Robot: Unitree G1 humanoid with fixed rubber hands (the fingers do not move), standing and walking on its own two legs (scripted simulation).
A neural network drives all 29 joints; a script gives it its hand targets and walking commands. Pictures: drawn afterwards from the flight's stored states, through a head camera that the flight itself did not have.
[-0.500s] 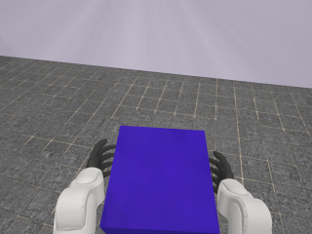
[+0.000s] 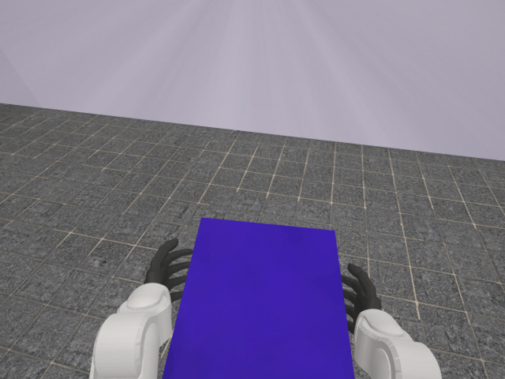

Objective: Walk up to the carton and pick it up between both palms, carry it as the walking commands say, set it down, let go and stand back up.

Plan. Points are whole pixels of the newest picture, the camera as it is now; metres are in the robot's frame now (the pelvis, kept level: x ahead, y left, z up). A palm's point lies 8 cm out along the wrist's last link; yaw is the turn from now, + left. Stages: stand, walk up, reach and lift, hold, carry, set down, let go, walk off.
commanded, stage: carry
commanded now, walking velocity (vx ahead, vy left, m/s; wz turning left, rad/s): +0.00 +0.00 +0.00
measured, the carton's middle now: (257, 326) +0.24 +0.00 +0.02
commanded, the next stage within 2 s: none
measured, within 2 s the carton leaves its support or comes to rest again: neither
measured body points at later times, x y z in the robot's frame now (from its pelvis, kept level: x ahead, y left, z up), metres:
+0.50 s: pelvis -0.01 +0.04 +0.00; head -0.04 +0.05 +0.45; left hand +0.26 +0.19 +0.10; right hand +0.24 -0.10 +0.08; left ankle +0.02 +0.09 -0.73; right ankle +0.00 -0.09 -0.73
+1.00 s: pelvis -0.01 +0.01 +0.01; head -0.04 +0.01 +0.45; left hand +0.26 +0.16 +0.10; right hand +0.24 -0.13 +0.08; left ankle +0.02 +0.09 -0.73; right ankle +0.00 -0.09 -0.73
